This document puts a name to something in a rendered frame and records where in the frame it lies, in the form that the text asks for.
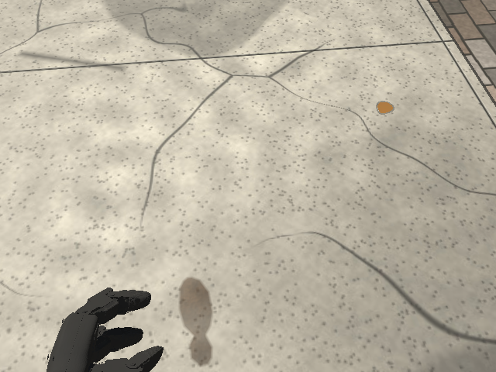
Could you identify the left robot hand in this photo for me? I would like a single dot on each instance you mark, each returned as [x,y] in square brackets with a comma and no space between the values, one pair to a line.
[81,341]

